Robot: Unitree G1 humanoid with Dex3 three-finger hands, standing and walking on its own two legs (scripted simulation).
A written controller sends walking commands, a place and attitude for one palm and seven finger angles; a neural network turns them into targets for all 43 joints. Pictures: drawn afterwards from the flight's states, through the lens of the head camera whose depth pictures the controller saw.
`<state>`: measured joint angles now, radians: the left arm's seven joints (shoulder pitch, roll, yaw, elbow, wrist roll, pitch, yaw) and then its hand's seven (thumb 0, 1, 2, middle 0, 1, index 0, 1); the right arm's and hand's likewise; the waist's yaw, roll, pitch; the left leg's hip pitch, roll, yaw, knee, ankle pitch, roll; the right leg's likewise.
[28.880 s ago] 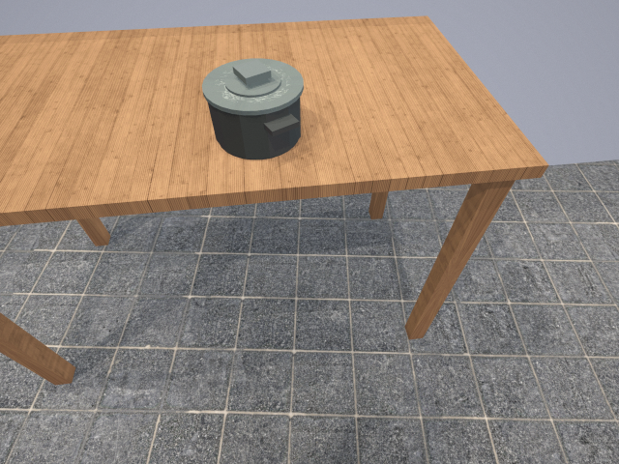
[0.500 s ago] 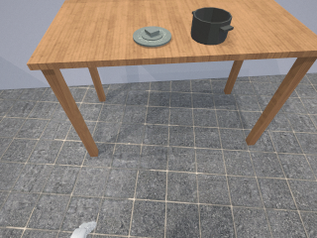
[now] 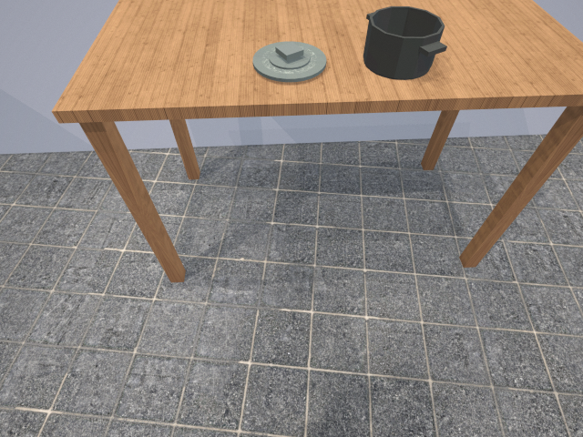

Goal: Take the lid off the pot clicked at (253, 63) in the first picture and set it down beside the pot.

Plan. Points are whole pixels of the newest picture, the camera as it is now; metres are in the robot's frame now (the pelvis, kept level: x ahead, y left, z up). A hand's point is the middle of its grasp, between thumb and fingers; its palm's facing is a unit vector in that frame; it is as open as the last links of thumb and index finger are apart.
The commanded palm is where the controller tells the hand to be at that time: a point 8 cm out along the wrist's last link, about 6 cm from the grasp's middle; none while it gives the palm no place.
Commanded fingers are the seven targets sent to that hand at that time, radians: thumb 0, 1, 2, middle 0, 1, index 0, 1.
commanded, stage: look to check the result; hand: left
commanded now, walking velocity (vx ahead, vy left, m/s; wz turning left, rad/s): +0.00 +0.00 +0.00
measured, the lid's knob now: (289, 51) +0.89 +0.04 +0.07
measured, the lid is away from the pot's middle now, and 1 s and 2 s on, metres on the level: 0.26 0.26 0.26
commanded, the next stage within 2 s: stand and wait in 0.34 s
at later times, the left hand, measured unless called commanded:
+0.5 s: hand out of the picture +0.03 +0.18 -0.17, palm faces +0.00 -0.98 -0.22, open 7.3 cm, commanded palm none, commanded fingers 0.00 0.90 0.90 -0.20 -0.30 -0.20 -0.30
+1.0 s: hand out of the picture -0.01 +0.18 -0.17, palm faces -0.01 -0.98 -0.22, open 7.3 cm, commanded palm none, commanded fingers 0.00 0.90 0.90 -0.20 -0.30 -0.20 -0.30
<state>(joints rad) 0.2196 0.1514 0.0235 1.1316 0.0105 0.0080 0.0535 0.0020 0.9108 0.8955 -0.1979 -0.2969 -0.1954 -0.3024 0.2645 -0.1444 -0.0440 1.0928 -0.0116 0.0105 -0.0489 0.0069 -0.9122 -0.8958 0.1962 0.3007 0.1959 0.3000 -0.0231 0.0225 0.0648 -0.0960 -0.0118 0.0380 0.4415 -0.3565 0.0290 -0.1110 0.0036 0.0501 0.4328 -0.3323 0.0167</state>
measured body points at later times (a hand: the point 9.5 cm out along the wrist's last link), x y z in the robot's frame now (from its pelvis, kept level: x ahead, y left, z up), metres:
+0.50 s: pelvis -0.02 +0.00 +0.00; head +0.01 +0.00 +0.45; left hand +0.03 +0.23 -0.15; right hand -0.04 -0.22 -0.16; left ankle -0.08 +0.10 -0.74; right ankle -0.07 -0.14 -0.74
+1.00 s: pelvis -0.04 +0.01 +0.00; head -0.01 +0.00 +0.45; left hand -0.01 +0.23 -0.15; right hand -0.05 -0.21 -0.16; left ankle -0.08 +0.10 -0.74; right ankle -0.07 -0.14 -0.74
